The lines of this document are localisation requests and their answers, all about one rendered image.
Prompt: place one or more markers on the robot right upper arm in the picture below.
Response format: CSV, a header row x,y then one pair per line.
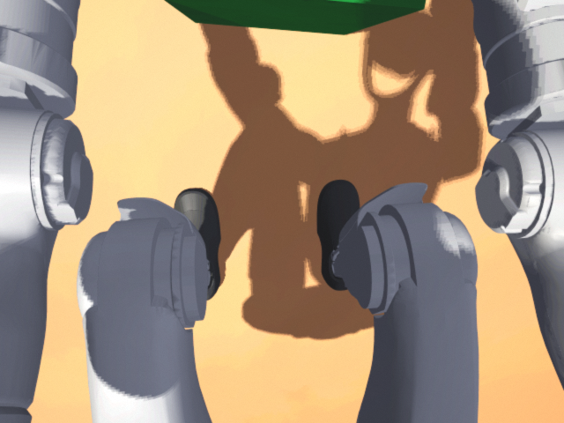
x,y
521,194

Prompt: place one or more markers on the carton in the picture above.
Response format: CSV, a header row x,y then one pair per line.
x,y
313,16

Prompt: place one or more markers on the left robot foot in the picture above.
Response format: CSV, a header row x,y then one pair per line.
x,y
200,208

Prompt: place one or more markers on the right robot forearm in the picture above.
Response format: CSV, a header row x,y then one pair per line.
x,y
522,48

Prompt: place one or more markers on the left robot forearm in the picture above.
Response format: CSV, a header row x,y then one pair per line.
x,y
36,44

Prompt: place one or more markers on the robot left upper arm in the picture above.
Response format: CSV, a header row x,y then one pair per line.
x,y
46,182

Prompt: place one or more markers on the robot left thigh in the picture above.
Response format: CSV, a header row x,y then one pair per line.
x,y
152,283

